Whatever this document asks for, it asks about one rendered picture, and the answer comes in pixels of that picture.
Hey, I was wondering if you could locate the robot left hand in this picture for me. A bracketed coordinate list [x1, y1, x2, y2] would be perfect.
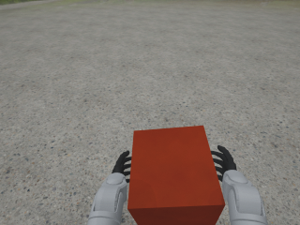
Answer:
[112, 151, 132, 183]

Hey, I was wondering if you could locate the carton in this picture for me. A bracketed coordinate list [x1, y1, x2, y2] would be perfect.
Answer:
[127, 126, 226, 225]

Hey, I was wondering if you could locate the robot right forearm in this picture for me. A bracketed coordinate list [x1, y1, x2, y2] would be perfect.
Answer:
[222, 170, 268, 225]

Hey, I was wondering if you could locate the robot left forearm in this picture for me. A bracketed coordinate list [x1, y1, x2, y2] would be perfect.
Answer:
[87, 172, 128, 225]

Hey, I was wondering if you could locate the robot right hand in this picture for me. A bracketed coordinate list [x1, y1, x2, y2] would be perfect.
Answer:
[211, 145, 237, 182]

